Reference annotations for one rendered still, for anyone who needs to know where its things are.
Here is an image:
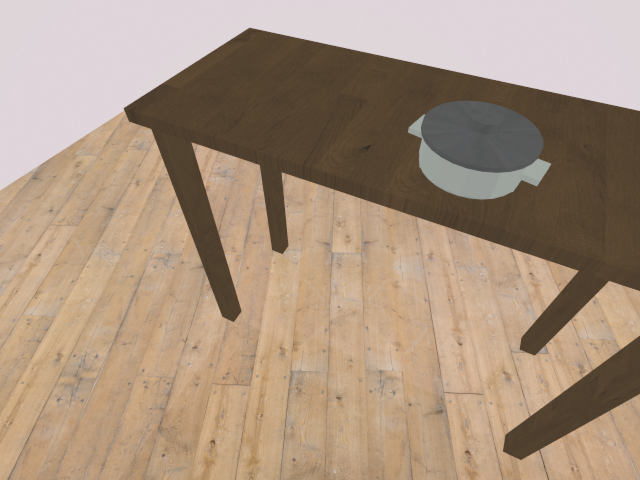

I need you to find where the pot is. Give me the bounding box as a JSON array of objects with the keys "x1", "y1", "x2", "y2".
[{"x1": 408, "y1": 114, "x2": 551, "y2": 200}]

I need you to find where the lid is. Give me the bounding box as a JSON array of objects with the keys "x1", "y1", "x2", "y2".
[{"x1": 421, "y1": 101, "x2": 544, "y2": 173}]

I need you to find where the knob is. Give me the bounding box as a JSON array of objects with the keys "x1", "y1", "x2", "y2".
[{"x1": 467, "y1": 107, "x2": 504, "y2": 135}]

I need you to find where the table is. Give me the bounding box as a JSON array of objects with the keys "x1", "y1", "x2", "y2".
[{"x1": 124, "y1": 28, "x2": 640, "y2": 460}]

